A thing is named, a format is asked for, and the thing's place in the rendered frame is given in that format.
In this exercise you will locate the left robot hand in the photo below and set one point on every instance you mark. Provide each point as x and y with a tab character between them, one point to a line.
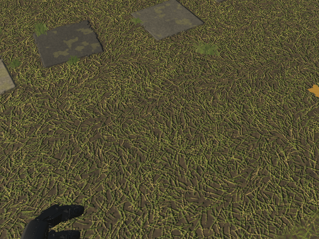
49	218

